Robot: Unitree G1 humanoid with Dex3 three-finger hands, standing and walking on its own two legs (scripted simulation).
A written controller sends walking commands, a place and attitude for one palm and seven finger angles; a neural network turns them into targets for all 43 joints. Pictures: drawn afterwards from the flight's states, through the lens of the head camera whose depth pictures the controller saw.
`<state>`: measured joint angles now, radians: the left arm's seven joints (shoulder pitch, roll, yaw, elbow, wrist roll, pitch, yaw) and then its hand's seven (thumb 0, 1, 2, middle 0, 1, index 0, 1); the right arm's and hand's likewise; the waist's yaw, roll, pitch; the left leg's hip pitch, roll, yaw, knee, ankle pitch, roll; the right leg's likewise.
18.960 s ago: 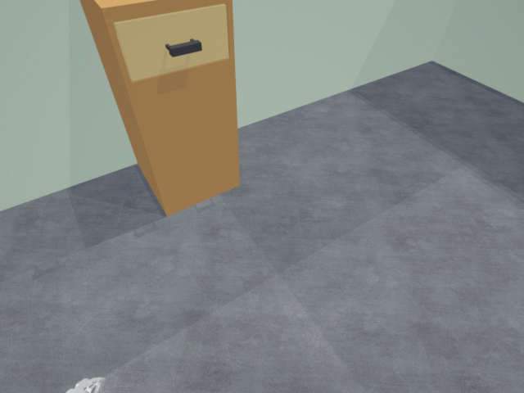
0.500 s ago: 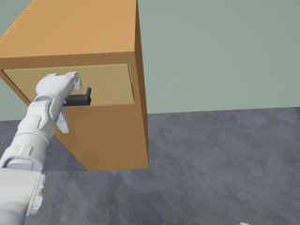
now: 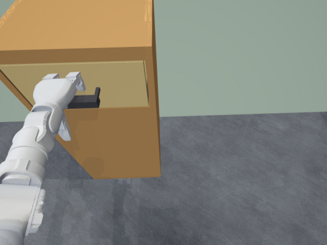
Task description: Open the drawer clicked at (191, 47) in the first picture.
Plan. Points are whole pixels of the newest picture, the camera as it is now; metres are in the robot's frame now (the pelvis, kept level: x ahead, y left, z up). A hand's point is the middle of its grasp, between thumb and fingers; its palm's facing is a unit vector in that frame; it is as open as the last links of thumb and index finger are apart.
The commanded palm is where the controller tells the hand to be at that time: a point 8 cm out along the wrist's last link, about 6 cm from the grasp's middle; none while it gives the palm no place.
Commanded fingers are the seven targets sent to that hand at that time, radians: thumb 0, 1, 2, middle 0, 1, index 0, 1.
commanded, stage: lower the fingers behind the handle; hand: left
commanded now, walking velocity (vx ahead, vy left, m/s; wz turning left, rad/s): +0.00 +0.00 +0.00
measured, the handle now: (80, 96) +0.50 +0.24 +0.04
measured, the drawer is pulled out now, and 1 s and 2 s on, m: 0.00 0.00 0.00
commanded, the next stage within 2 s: lift the fingers back up to retry in 0.90 s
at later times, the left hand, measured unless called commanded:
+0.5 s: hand (69, 110) +0.44 +0.26 +0.05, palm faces -0.03 +0.01 -1.00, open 13.8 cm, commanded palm +0.42 +0.26 +0.08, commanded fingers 0.00 -0.50 0.30 -0.30 -1.20 -0.30 -1.20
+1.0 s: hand (69, 111) +0.44 +0.25 +0.05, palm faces -0.04 +0.03 -1.00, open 13.8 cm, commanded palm +0.42 +0.25 +0.08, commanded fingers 0.00 -0.50 0.30 -0.30 -1.20 -0.30 -1.20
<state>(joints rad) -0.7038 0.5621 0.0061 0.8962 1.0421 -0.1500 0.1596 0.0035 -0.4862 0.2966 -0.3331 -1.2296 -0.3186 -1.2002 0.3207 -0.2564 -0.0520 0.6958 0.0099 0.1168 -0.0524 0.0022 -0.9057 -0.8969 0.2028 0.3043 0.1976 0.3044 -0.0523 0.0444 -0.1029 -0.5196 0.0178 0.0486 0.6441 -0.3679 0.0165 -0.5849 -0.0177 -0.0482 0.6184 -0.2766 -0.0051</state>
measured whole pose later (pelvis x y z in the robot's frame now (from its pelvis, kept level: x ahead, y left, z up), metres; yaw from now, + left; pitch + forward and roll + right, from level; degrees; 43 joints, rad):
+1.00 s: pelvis -0.02 -0.01 -0.01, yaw +0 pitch +16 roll +0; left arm -0.77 0.56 -0.04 0.96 1.06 -0.10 0.23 0.00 -0.49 0.30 -0.21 -1.26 -0.32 -1.20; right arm 0.34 -0.27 -0.04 0.68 0.02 0.11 -0.04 0.00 -0.91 -0.90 0.20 0.30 0.20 0.30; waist -0.05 0.04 -0.12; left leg -0.64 0.02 0.04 0.74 -0.38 0.01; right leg -0.70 -0.02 -0.05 0.70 -0.29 -0.01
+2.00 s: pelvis +0.01 -0.01 +0.01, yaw +1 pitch +11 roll +0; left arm -0.65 0.51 -0.05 0.66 1.00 -0.18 0.10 0.00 -0.49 0.30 -0.32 -1.20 -0.32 -1.20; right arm 0.25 -0.28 -0.06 0.67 0.02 0.12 -0.05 0.00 -0.91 -0.90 0.20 0.30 0.20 0.30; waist 0.00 0.05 -0.07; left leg -0.43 0.01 0.03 0.59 -0.35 0.01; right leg -0.49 -0.02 -0.07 0.58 -0.28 -0.01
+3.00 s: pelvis +0.00 -0.01 +0.01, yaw -1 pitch +11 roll +0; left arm -0.66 0.54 0.04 0.75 1.04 -0.08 0.19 0.01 -0.49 0.30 -0.32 -1.20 -0.32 -1.20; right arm 0.28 -0.26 -0.05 0.68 0.03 0.11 -0.04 0.00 -0.91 -0.90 0.20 0.30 0.20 0.30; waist -0.02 0.07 -0.08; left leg -0.41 0.02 0.07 0.55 -0.33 0.01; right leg -0.50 -0.01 -0.02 0.57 -0.26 -0.01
